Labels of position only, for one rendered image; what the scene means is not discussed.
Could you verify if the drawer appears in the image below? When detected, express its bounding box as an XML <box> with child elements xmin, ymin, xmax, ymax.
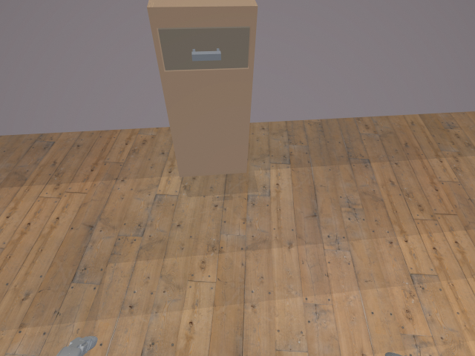
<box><xmin>158</xmin><ymin>26</ymin><xmax>250</xmax><ymax>70</ymax></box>

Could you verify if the left robot hand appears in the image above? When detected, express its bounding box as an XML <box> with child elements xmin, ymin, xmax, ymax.
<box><xmin>57</xmin><ymin>336</ymin><xmax>98</xmax><ymax>356</ymax></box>

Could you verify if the cabinet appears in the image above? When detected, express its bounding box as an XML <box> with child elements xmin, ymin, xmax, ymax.
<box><xmin>147</xmin><ymin>0</ymin><xmax>258</xmax><ymax>177</ymax></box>

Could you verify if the handle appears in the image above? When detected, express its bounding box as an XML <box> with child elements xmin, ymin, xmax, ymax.
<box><xmin>191</xmin><ymin>48</ymin><xmax>221</xmax><ymax>61</ymax></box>

